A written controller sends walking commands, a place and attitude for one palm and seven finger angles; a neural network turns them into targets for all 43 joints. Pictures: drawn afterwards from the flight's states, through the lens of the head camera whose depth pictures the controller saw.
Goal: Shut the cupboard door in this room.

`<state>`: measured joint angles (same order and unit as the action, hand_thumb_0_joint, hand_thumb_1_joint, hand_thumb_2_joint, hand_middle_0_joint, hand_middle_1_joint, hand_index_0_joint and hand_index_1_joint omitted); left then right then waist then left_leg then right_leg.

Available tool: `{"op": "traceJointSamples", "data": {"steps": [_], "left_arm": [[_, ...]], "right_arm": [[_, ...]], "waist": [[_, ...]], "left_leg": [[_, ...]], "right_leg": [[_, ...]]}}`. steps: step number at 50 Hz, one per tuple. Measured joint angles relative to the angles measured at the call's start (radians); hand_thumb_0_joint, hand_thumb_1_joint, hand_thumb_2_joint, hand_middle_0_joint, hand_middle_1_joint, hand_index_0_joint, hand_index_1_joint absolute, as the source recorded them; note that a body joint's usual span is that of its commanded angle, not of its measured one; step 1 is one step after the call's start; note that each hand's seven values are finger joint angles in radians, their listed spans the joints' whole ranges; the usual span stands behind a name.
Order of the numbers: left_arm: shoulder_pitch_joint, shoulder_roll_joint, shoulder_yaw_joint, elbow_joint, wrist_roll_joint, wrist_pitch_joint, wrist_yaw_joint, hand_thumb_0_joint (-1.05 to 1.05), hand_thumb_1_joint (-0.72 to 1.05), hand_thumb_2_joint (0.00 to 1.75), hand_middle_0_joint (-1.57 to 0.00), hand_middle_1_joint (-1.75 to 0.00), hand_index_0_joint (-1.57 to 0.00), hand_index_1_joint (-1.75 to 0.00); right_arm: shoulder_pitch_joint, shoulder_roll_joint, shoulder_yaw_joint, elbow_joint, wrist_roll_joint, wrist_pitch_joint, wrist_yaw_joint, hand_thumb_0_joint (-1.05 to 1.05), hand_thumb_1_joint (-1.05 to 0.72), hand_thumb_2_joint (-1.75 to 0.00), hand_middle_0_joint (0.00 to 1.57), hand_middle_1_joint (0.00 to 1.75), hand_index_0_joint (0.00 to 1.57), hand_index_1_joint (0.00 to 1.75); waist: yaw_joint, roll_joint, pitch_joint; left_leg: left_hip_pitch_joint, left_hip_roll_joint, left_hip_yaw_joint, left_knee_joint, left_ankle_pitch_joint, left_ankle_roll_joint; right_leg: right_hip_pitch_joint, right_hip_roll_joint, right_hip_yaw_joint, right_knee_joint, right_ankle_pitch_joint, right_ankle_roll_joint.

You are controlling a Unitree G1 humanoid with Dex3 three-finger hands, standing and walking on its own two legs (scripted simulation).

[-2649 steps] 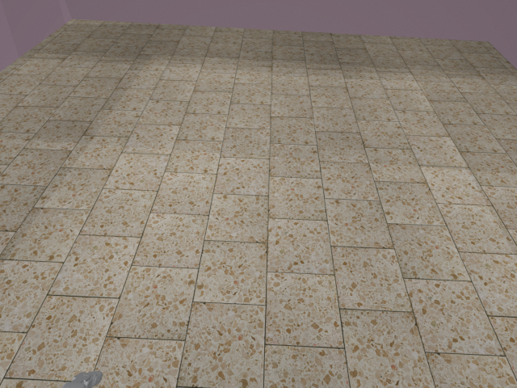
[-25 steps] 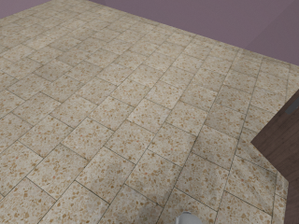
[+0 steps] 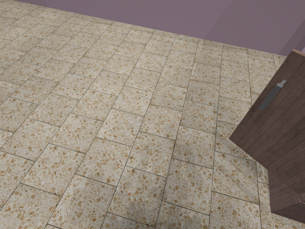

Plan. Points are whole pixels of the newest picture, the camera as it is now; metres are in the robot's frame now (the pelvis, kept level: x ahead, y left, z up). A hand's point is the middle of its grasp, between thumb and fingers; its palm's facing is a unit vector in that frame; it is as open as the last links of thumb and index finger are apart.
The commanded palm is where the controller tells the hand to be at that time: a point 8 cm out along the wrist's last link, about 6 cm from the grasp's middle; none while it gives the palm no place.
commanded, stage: turn to face it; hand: left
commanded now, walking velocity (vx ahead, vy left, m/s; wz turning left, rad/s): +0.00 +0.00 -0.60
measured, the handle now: (272, 95) +0.63 -0.43 -0.04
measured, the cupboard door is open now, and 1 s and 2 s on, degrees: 59 59 59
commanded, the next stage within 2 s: take the last steps up to it in 1.16 s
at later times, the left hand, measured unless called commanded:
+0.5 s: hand (106, 211) +0.18 +0.15 -0.15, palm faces -0.30 -0.91 -0.28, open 7.4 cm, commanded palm none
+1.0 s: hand (124, 186) +0.26 +0.11 -0.15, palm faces -0.56 -0.79 -0.24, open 7.4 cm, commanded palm none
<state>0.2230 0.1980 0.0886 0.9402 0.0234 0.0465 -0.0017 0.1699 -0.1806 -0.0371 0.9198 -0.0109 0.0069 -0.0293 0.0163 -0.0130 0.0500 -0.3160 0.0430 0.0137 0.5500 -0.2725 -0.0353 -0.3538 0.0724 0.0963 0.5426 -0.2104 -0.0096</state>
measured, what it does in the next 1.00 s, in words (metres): steps on the spot, turning right: right foot, then left foot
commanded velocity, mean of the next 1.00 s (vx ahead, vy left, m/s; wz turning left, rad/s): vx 0.00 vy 0.00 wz -0.53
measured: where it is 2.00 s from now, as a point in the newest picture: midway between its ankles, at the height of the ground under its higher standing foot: outside the picture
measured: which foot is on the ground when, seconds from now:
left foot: down 0.00-0.36, up 0.38-0.68, down 0.70-1.00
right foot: down 0.00-0.00, up 0.02-0.34, down 0.36-0.70, up 0.72-1.00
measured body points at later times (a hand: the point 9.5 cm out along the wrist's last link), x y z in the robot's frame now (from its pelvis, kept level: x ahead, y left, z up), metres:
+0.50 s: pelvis +0.02 -0.02 +0.00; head +0.07 -0.05 +0.45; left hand +0.20 +0.20 -0.13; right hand -0.01 -0.30 -0.15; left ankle +0.03 +0.12 -0.66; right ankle -0.02 -0.12 -0.73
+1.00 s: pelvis +0.05 +0.00 +0.01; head +0.09 -0.03 +0.46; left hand +0.29 +0.15 -0.13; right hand -0.06 -0.24 -0.13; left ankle +0.12 +0.10 -0.73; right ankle -0.04 -0.10 -0.70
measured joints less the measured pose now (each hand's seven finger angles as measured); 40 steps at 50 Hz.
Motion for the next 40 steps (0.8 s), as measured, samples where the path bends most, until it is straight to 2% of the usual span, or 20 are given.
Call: {"op": "traceJointSamples", "data": {"steps": [3, 5, 8, 11, 15, 17, 18, 19, 21, 23, 25, 30, 33, 35, 38, 40], "left_arm": [[-0.018, 0.025, 0.007, -0.008, 0.001, 0.016, -0.010, 0.00, 0.91, 0.90, -0.20, -0.30, -0.20, -0.30], [-0.030, 0.040, 0.013, -0.017, 0.002, 0.019, -0.020, 0.00, 0.91, 0.90, -0.20, -0.30, -0.20, -0.30], [-0.041, 0.054, 0.017, -0.037, 0.000, 0.023, -0.029, 0.00, 0.91, 0.90, -0.20, -0.30, -0.20, -0.30], [-0.049, 0.060, 0.016, -0.050, 0.000, 0.028, -0.033, 0.00, 0.91, 0.90, -0.20, -0.30, -0.20, -0.30], [-0.063, 0.061, 0.007, -0.059, 0.001, 0.026, -0.036, 0.00, 0.91, 0.90, -0.20, -0.30, -0.20, -0.30], [-0.068, 0.060, 0.001, -0.065, 0.002, 0.018, -0.038, 0.00, 0.91, 0.90, -0.20, -0.30, -0.20, -0.30], [-0.066, 0.064, -0.004, -0.073, 0.003, 0.009, -0.039, 0.00, 0.91, 0.90, -0.20, -0.30, -0.20, -0.30], [-0.069, 0.060, -0.007, -0.074, 0.005, -0.004, -0.035, 0.00, 0.91, 0.90, -0.20, -0.30, -0.20, -0.30], [-0.076, 0.039, -0.018, -0.072, 0.001, -0.020, -0.023, 0.00, 0.91, 0.90, -0.20, -0.30, -0.20, -0.30], [-0.068, 0.023, -0.024, -0.073, -0.001, -0.020, -0.011, 0.00, 0.91, 0.90, -0.20, -0.30, -0.20, -0.30], [-0.058, 0.016, -0.027, -0.070, -0.001, -0.015, -0.004, 0.00, 0.91, 0.90, -0.20, -0.30, -0.20, -0.30], [-0.036, 0.013, -0.031, -0.054, 0.004, -0.004, -0.005, 0.00, 0.90, 0.90, -0.21, -0.30, -0.20, -0.30], [-0.027, 0.019, -0.026, -0.047, 0.005, 0.004, -0.009, 0.00, 0.90, 0.90, -0.21, -0.30, -0.20, -0.30], [-0.019, 0.023, -0.022, -0.046, -0.001, 0.013, -0.010, 0.00, 0.90, 0.90, -0.21, -0.30, -0.20, -0.30], [-0.036, 0.043, -0.012, -0.040, -0.004, 0.027, -0.015, 0.00, 0.90, 0.90, -0.21, -0.30, -0.20, -0.30], [-0.046, 0.055, -0.004, -0.040, -0.002, 0.028, -0.023, 0.01, 0.91, 0.90, -0.20, -0.30, -0.20, -0.30]], "right_arm": [[0.005, 0.008, 0.010, -0.015, -0.014, -0.007, -0.003, 0.00, -0.90, -0.90, 0.20, 0.29, 0.20, 0.29], [0.015, 0.009, 0.015, -0.020, -0.020, -0.005, -0.005, 0.00, -0.90, -0.90, 0.20, 0.29, 0.20, 0.30], [0.026, 0.001, 0.017, -0.018, -0.021, 0.000, -0.005, 0.00, -0.90, -0.90, 0.20, 0.30, 0.20, 0.30], [0.032, -0.011, 0.011, -0.014, -0.021, 0.001, -0.002, 0.00, -0.90, -0.90, 0.20, 0.30, 0.20, 0.30], [0.042, -0.032, -0.002, -0.010, -0.020, 0.004, 0.005, 0.00, -0.90, -0.90, 0.20, 0.30, 0.20, 0.30], [0.051, -0.046, -0.009, -0.007, -0.017, 0.009, 0.009, 0.00, -0.90, -0.90, 0.20, 0.30, 0.20, 0.30], [0.063, -0.052, -0.013, -0.008, -0.013, 0.012, 0.012, 0.00, -0.90, -0.90, 0.20, 0.30, 0.20, 0.30], [0.064, -0.063, -0.017, -0.004, -0.009, 0.018, 0.013, 0.00, -0.90, -0.90, 0.20, 0.30, 0.20, 0.30], [0.048, -0.089, -0.023, 0.009, -0.005, 0.043, 0.005, 0.00, -0.90, -0.90, 0.20, 0.30, 0.20, 0.30], [0.032, -0.100, -0.025, 0.015, -0.002, 0.055, -0.002, 0.00, -0.90, -0.90, 0.20, 0.29, 0.20, 0.30], [0.021, -0.100, -0.025, 0.010, -0.002, 0.055, -0.001, 0.00, -0.91, -0.90, 0.20, 0.29, 0.20, 0.29], [0.002, -0.077, -0.017, -0.021, 0.001, 0.046, 0.006, 0.00, -0.91, -0.90, 0.20, 0.29, 0.19, 0.29], [-0.003, -0.060, -0.010, -0.037, 0.005, 0.035, 0.007, 0.00, -0.91, -0.90, 0.20, 0.29, 0.20, 0.29], [0.005, -0.057, -0.002, -0.050, 0.004, 0.016, 0.007, 0.00, -0.91, -0.90, 0.20, 0.29, 0.20, 0.29], [0.013, -0.035, 0.014, -0.053, -0.012, -0.001, 0.004, 0.00, -0.90, -0.90, 0.20, 0.29, 0.20, 0.29], [0.028, -0.025, 0.024, -0.053, -0.018, -0.003, 0.001, 0.00, -0.90, -0.90, 0.20, 0.29, 0.20, 0.30]], "waist": [[0.000, -0.016, 0.008], [0.002, -0.014, 0.013], [0.006, -0.004, 0.016], [0.002, 0.011, 0.019], [-0.015, 0.032, 0.029], [-0.022, 0.043, 0.031], [-0.025, 0.040, 0.025], [-0.022, 0.046, 0.024], [-0.023, 0.073, 0.039], [-0.021, 0.073, 0.047], [-0.022, 0.062, 0.048], [-0.018, 0.023, 0.039], [-0.011, 0.000, 0.029], [-0.012, -0.001, 0.014], [-0.010, -0.023, 0.020], [-0.010, -0.022, 0.025]], "left_leg": [[0.017, 0.008, 0.041, 0.013, 0.005, 0.035], [0.048, 0.023, 0.065, -0.018, 0.003, 0.039], [0.087, 0.046, 0.104, -0.064, 0.013, 0.037], [0.106, 0.069, 0.144, -0.076, 0.008, 0.030], [0.106, 0.105, 0.196, -0.033, -0.029, 0.012], [0.093, 0.125, 0.216, 0.018, -0.062, -0.003], [0.075, 0.129, 0.224, 0.061, -0.085, -0.012], [0.041, 0.132, 0.208, 0.141, -0.146, -0.021], [-0.044, 0.101, 0.112, 0.349, -0.248, -0.031], [-0.114, 0.066, 0.060, 0.499, -0.243, -0.040], [-0.154, 0.048, 0.043, 0.538, -0.202, -0.049], [-0.150, 0.025, 0.027, 0.376, -0.151, -0.056], [-0.093, 0.009, 0.024, 0.205, -0.110, -0.048], [-0.031, 0.011, 0.022, 0.042, -0.021, -0.032], [-0.029, 0.020, 0.056, 0.061, -0.018, 0.029], [-0.003, 0.037, 0.076, 0.033, -0.013, 0.039]], "right_leg": [[-0.085, -0.009, -0.028, 0.258, -0.221, 0.020], [-0.133, -0.024, -0.063, 0.426, -0.246, 0.038], [-0.150, -0.060, -0.103, 0.503, -0.220, 0.058], [-0.115, -0.090, -0.128, 0.424, -0.200, 0.064], [-0.031, -0.100, -0.153, 0.254, -0.193, 0.049], [0.032, -0.095, -0.170, 0.129, -0.124, 0.035], [0.070, -0.098, -0.170, 0.052, -0.051, 0.015], [0.070, -0.092, -0.164, 0.043, -0.081, -0.005], [0.054, -0.075, -0.152, 0.074, -0.126, -0.014], [0.061, -0.067, -0.129, 0.054, -0.119, -0.011], [0.074, -0.062, -0.106, 0.020, -0.095, -0.007], [0.090, -0.054, -0.051, -0.020, -0.074, -0.002], [0.079, -0.045, -0.012, 0.001, -0.085, 0.011], [0.057, -0.029, 0.008, 0.042, -0.108, 0.025], [-0.032, -0.023, -0.010, 0.286, -0.289, 0.028], [-0.086, -0.027, -0.049, 0.464, -0.312, 0.038]]}}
